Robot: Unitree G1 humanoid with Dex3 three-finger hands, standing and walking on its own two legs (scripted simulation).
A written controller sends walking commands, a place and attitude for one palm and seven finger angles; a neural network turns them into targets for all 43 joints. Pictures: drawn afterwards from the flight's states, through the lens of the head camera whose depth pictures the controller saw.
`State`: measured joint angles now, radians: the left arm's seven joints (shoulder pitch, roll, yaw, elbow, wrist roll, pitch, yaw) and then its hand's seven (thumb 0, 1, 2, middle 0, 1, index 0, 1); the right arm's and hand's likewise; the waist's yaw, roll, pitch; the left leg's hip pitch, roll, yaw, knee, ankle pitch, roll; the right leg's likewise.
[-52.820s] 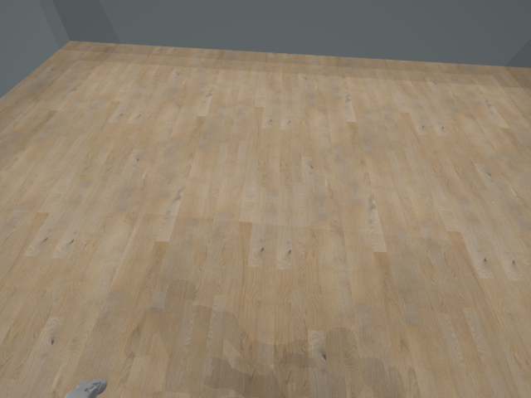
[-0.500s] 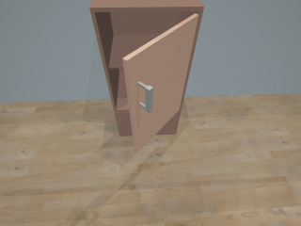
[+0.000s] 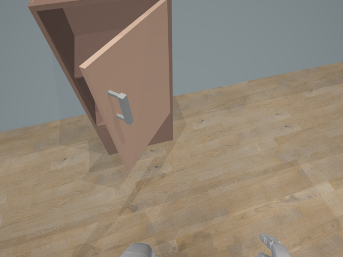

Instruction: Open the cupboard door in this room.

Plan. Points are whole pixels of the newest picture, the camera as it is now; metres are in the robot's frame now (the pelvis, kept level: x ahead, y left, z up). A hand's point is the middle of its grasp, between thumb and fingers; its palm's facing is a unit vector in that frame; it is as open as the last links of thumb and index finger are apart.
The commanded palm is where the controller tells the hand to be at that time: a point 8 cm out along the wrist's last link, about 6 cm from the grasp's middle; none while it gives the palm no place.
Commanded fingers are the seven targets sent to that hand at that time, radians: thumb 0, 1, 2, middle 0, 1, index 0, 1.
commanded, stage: walk to a spot facing it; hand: left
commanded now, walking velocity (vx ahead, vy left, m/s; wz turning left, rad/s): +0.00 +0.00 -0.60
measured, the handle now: (120, 107) +0.51 +0.21 -0.01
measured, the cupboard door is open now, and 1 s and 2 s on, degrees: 47 47 47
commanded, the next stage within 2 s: none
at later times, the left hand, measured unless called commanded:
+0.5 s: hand (117, 244) +0.16 +0.17 -0.17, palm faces -0.30 -0.91 -0.29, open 7.4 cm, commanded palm none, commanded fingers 0.00 0.90 0.90 -0.20 -0.30 -0.20 -0.30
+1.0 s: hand (144, 226) +0.21 +0.10 -0.16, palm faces -0.59 -0.79 -0.17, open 7.4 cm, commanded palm none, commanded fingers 0.00 0.90 0.90 -0.20 -0.30 -0.20 -0.30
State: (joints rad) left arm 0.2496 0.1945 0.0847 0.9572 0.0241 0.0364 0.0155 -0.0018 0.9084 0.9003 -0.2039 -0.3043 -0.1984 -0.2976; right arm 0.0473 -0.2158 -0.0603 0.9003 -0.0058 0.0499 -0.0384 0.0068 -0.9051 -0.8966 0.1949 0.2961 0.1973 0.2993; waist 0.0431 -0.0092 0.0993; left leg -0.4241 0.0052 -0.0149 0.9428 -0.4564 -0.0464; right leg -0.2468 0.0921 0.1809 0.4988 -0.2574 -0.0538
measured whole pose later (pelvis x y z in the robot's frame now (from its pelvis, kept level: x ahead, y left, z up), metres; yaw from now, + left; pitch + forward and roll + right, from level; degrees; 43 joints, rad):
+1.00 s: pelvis +0.01 +0.00 +0.00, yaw -38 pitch +2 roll -2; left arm 0.15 0.23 0.09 0.91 0.03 0.06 -0.06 0.00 0.91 0.90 -0.20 -0.30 -0.19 -0.30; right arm 0.29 -0.17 -0.01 0.91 -0.04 -0.02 -0.03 0.01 -0.90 -0.90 0.20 0.30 0.20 0.30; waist -0.01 -0.01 0.07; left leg -0.21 0.12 0.18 0.46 -0.27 0.00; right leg -0.46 -0.04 -0.04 0.91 -0.41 0.03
